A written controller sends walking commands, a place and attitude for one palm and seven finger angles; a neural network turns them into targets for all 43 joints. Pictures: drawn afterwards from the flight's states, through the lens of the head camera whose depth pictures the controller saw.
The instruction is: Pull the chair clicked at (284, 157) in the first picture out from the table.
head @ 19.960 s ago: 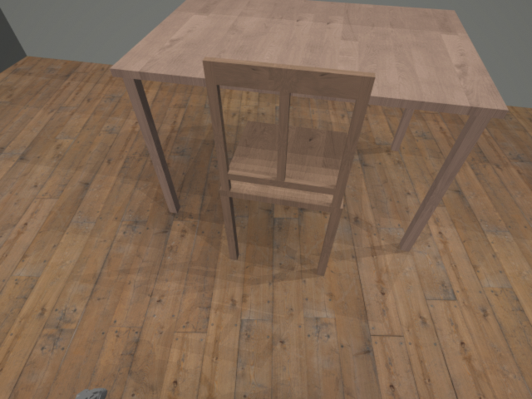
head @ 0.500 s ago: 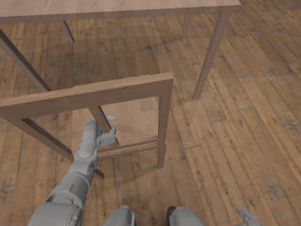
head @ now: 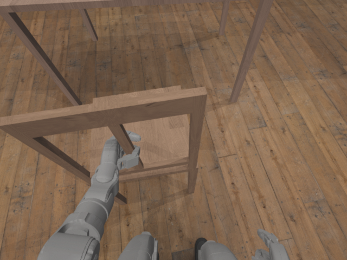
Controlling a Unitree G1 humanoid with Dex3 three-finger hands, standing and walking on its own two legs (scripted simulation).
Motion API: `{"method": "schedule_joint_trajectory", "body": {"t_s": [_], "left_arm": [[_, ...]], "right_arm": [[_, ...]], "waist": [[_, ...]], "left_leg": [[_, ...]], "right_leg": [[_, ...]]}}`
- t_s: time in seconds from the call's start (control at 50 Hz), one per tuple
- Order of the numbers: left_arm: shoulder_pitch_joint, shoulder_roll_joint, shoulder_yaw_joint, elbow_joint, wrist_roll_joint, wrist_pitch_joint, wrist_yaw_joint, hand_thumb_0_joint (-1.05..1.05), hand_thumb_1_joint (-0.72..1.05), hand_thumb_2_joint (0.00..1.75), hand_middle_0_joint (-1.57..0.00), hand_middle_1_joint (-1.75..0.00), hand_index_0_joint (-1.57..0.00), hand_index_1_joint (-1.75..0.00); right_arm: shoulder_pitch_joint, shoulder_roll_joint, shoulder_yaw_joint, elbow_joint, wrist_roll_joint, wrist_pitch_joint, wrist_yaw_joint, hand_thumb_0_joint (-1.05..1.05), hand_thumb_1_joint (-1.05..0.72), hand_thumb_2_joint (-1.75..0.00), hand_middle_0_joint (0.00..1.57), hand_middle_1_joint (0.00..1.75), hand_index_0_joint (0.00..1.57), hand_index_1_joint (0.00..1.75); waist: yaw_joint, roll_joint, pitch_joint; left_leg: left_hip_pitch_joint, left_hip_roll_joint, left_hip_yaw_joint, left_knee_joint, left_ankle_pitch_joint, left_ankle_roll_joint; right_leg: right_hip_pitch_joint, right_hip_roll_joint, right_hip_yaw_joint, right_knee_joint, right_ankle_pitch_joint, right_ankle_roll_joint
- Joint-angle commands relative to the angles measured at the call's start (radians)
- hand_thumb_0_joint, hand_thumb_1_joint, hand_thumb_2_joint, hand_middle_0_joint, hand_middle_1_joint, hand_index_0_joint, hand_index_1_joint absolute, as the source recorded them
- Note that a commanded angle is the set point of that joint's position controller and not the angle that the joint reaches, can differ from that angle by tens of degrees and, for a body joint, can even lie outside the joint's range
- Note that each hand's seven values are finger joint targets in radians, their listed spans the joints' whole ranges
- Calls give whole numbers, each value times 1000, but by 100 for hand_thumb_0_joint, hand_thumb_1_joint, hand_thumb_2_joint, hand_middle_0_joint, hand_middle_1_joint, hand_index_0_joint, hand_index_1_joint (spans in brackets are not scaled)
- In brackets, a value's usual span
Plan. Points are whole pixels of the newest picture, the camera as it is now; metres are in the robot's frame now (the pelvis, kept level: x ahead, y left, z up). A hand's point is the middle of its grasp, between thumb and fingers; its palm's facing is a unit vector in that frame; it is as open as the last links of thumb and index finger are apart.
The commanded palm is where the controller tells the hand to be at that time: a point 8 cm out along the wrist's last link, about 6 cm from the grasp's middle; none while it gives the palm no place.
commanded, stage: step backward, pulling the chair out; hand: left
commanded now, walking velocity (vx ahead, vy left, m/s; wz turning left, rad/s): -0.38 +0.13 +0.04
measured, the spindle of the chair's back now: (129, 149) +0.39 +0.13 -0.08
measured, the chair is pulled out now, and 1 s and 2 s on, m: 0.45 0.59 0.59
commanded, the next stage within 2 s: stop walking, hand still on the chair in 0.24 s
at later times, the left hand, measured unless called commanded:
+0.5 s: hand (128, 192) +0.26 +0.12 -0.06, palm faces -0.08 -0.98 -0.17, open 5.5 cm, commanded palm +0.25 +0.17 -0.05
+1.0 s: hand (127, 212) +0.22 +0.12 -0.06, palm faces -0.11 -0.98 -0.16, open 5.4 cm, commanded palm +0.21 +0.17 -0.05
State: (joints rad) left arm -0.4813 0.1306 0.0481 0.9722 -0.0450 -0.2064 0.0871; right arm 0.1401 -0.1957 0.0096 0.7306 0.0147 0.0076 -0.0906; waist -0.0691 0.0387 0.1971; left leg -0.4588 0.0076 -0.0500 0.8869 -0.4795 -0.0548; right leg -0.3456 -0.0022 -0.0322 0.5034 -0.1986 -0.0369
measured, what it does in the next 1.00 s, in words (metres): steps on the spot: left foot, then right foot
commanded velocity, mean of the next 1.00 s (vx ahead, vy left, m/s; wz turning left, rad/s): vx -0.04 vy -0.04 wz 0.00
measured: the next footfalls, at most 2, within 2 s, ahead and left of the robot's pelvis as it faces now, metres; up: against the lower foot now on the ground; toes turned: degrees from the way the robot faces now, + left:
left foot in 0.18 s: -0.05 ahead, +0.17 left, +0.00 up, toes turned +1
right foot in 0.40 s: -0.02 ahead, -0.09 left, +0.00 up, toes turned -3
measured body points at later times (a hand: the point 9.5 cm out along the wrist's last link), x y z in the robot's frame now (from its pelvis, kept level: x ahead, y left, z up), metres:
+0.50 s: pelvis -0.08 +0.02 +0.00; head +0.01 -0.01 +0.44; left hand +0.26 +0.17 -0.05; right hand +0.01 -0.21 -0.15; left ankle -0.08 +0.18 -0.73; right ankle -0.06 -0.08 -0.74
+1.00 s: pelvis -0.08 +0.03 +0.00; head -0.05 +0.02 +0.45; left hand +0.22 +0.17 -0.05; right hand +0.03 -0.22 -0.12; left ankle -0.09 +0.17 -0.74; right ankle -0.06 -0.08 -0.74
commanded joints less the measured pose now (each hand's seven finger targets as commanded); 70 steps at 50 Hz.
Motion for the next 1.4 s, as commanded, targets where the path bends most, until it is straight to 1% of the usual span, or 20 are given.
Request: {"method": "schedule_joint_trajectory", "body": {"t_s": [0.0, 0.12, 0.16, 0.22, 0.26, 0.3, 0.36, 0.4, 0.42, 0.46, 0.5, 0.56, 0.62, 0.7, 0.76, 1.16, 1.3, 1.32, 1.34, 1.38], "left_arm": [[-206, 171, 3, -194, 33, -17, 25, 0, 90, 90, -50, -145, -50, -145], [-147, 104, -70, -221, 6, 31, 15, 0, 90, 90, -50, -145, -50, -145], [-181, 71, -110, -276, -2, 33, 5, 0, 90, 90, -50, -145, -50, -145], [-288, 20, -143, -372, 12, 9, -17, 0, 90, 90, -50, -145, -50, -145], [-244, 10, -126, -303, 19, 6, -12, 0, 90, 90, -50, -145, -50, -145], [-282, 15, -130, -258, 29, -5, -14, 0, 90, 90, -50, -145, -50, -145], [-271, 81, -95, -407, 40, -28, -19, 0, 90, 90, -50, -145, -50, -145], [-186, 99, -89, -379, 36, -5, -11, 0, 90, 90, -50, -145, -50, -145], [-161, 147, -50, -368, 13, 14, -1, 0, 90, 90, -50, -145, -50, -145], [-153, 148, -42, -363, 6, 22, -2, 0, 90, 90, -50, -145, -50, -145], [-149, 150, -30, -371, 11, 33, 3, 0, 90, 90, -50, -145, -50, -145], [-147, 116, -53, -384, 4, 44, 9, 0, 90, 90, -50, -145, -50, -145], [-140, 103, -74, -353, 11, 47, 8, 0, 90, 90, -50, -145, -50, -145], [-123, 67, -98, -343, 12, 40, 10, 0, 90, 90, -50, -145, -50, -145], [-81, 60, -105, -338, 13, 39, 10, 0, 90, 90, -50, -145, -50, -145], [45, 52, -130, -403, 22, 42, 9, 0, 90, 90, -50, -145, -50, -145], [58, 39, -140, -395, 19, 46, 7, 0, 90, 90, -50, -145, -50, -145], [54, 102, -97, -468, 17, 40, 12, 0, 90, 90, -50, -145, -50, -145], [177, -17, -156, -339, -10, 75, -10, 0, 78, 84, -50, -145, -50, -145], [33, 79, -88, -504, -7, 43, -18, 0, 54, 73, -50, -145, -50, -145]], "right_arm": [[12, -136, -36, -102, 3, -25, -25, 0, -90, -90, 20, 30, 20, 30], [62, -163, -44, -132, 13, 23, -51, 0, -90, -90, 20, 30, 20, 30], [66, -200, -67, -154, 12, 39, -52, 0, -90, -90, 20, 30, 20, 30], [32, -157, -57, -176, -20, 38, -24, 0, -90, -90, 20, 30, 20, 30], [80, -158, -70, -147, -17, 20, 2, 0, -90, -90, 20, 30, 20, 30], [120, -173, -80, -127, -9, 6, 20, 0, -90, -90, 20, 30, 20, 30], [103, -157, -59, -164, 1, -9, 22, 0, -90, -90, 20, 30, 20, 30], [106, -143, -52, -176, 12, -9, 8, 0, -90, -90, 20, 30, 20, 30], [116, -159, -65, -175, 26, -9, -3, 0, -90, -90, 20, 30, 20, 30], [65, -139, -49, -187, 24, -14, -14, 0, -90, -90, 20, 30, 20, 30], [57, -129, -31, -168, 14, -16, -21, 0, -90, -90, 20, 30, 20, 30], [55, -148, -35, -168, 8, -14, -30, 0, -90, -90, 20, 30, 20, 30], [42, -143, -32, -153, 8, -8, -28, 0, -90, -90, 20, 30, 20, 30], [44, -132, -32, -161, 9, -10, -26, 0, -90, -90, 20, 30, 20, 30], [38, -134, -32, -157, 4, -13, -28, 0, -90, -90, 20, 30, 20, 30], [28, -132, -31, -160, -4, -12, -27, 0, -90, -90, 20, 30, 20, 30], [21, -126, -29, -164, -2, -2, -27, 0, -90, -90, 20, 30, 20, 30], [24, -133, -35, -164, 0, -3, -29, 0, -90, -90, 20, 30, 20, 30], [81, -168, -47, -143, 39, -8, 9, 0, -90, -90, 20, 30, 20, 30], [54, -171, -55, -169, 33, -39, 33, 0, -90, -90, 20, 30, 20, 30]], "waist": [[58, -161, -564], [40, -211, -554], [41, -41, -543], [30, 303, -478], [42, 226, -433], [23, 156, -440], [30, 156, -480], [17, 28, -519], [25, -165, -557], [44, -175, -525], [41, -142, -511], [49, -68, -502], [44, 37, -431], [43, -49, -431], [50, -3, -412], [49, -42, -430], [48, -50, -421], [50, -36, -419], [-23, -171, -419], [-14, -146, -443]], "left_leg": [[19, 4, -33, 10, -35, -11], [248, 51, 65, -451, 257, 3], [371, 185, 7, -550, 611, 62], [371, 322, -129, -521, 913, 170], [484, 346, -120, -431, 1111, 197], [625, 316, -91, -350, 1211, 157], [523, 255, -42, -280, 1026, 113], [326, 172, 49, -284, 669, 44], [242, 127, 59, -250, 455, 20], [161, 60, 34, -212, 59, 25], [183, 62, 20, -295, 104, 40], [311, 116, 8, -428, 462, 65], [289, 116, 3, -444, 372, 85], [302, 97, 19, -436, 382, 71], [325, 110, 8, -455, 427, 76], [359, 116, 22, -447, 587, 59], [355, 112, 25, -451, 544, 61], [355, 112, 22, -457, 543, 62], [218, 35, 81, -428, 445, 69], [163, 19, 90, -391, 369, 79]], "right_leg": [[411, -362, 187, -35, 857, -114], [337, -250, 99, -20, 589, -36], [216, -122, 27, 52, 369, 49], [34, -37, -1, 291, -154, 54], [-59, -28, 21, 284, -247, 31], [-64, -27, 13, 95, -145, 29], [167, -43, 20, -133, 183, 22], [360, -149, 86, -78, 559, -13], [451, -194, 135, -25, 685, -51], [398, -266, 169, -45, 670, -71], [367, -248, 154, -34, 496, -54], [307, -139, 84, -6, 272, 20], [245, -116, 81, -63, 43, 27], [255, -135, 99, -86, 71, 8], [229, -115, 83, -78, 102, 13], [271, -124, 77, -42, 392, 3], [262, -127, 84, -59, 354, 3], [272, -127, 83, -64, 357, 4], [184, -72, -15, -27, 281, 26], [141, -61, -3, 2, 227, 32]]}}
